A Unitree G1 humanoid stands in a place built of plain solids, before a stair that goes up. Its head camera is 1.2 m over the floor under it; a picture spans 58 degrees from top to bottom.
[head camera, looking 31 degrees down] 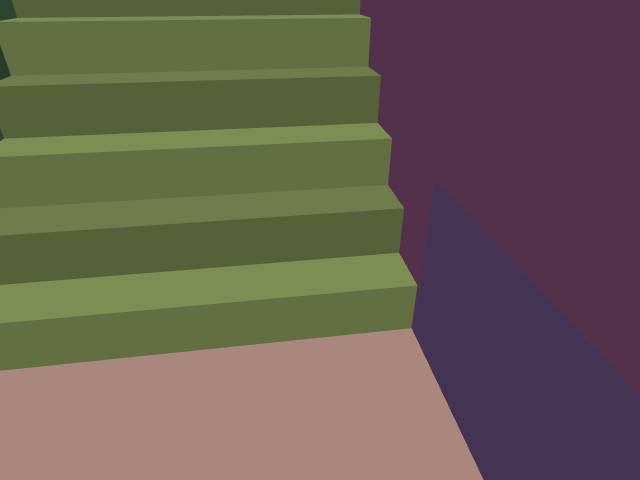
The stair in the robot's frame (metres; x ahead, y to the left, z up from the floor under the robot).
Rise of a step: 0.21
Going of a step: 0.23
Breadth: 1.60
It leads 8 degrees to the left of straight ahead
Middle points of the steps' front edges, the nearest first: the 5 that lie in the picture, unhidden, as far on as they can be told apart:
1.20 0.43 0.21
1.42 0.46 0.42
1.65 0.49 0.63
1.88 0.53 0.84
2.11 0.56 1.05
